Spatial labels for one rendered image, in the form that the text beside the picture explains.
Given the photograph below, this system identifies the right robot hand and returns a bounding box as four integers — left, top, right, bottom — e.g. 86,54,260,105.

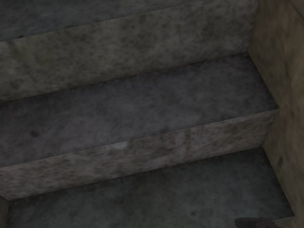
235,217,280,228

